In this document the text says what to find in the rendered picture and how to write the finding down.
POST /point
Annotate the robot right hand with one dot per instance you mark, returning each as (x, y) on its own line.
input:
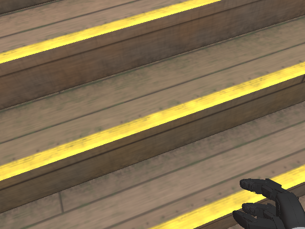
(287, 213)

